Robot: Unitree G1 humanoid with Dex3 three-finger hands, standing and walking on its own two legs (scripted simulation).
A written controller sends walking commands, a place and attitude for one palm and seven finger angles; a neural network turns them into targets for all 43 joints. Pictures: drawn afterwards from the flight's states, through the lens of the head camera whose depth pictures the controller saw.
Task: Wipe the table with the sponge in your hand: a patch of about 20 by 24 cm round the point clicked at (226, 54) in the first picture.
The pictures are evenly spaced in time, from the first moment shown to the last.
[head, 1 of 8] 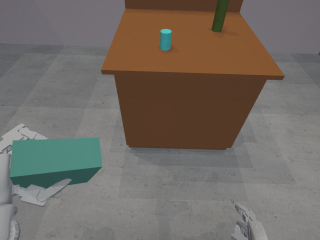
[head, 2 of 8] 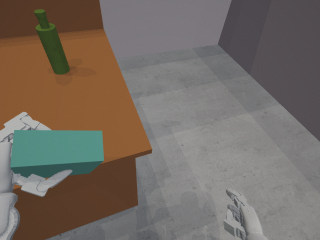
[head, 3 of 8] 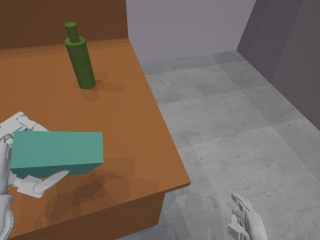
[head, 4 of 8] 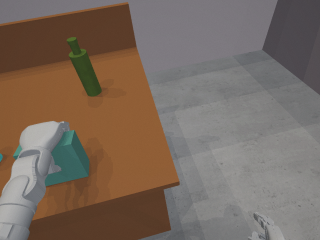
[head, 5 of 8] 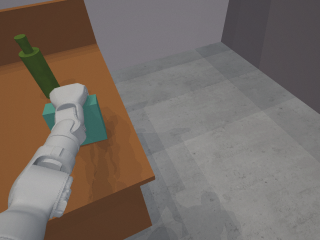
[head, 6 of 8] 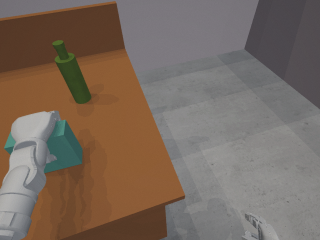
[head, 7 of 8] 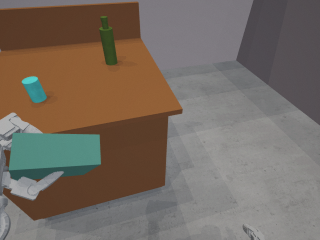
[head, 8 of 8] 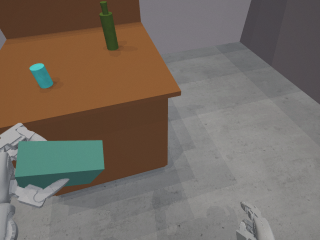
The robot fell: no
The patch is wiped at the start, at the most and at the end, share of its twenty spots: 0.00 1.00 1.00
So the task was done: yes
